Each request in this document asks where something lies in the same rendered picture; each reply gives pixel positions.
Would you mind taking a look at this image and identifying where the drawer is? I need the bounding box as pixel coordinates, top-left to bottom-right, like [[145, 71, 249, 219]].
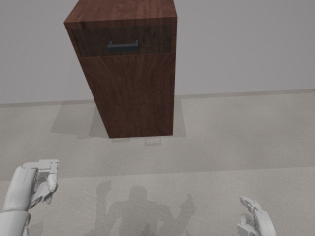
[[72, 24, 172, 57]]

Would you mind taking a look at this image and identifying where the robot left hand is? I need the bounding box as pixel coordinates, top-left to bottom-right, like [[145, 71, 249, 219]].
[[2, 159, 59, 212]]

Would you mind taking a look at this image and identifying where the handle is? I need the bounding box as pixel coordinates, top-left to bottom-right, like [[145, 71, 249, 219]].
[[107, 40, 139, 53]]

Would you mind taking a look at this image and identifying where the robot left forearm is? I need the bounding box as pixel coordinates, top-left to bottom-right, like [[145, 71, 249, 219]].
[[0, 210, 31, 236]]

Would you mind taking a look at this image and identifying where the cabinet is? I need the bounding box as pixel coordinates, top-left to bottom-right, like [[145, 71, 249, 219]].
[[63, 0, 178, 139]]

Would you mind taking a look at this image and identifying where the robot right hand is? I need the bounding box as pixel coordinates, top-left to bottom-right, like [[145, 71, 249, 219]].
[[237, 196, 278, 236]]

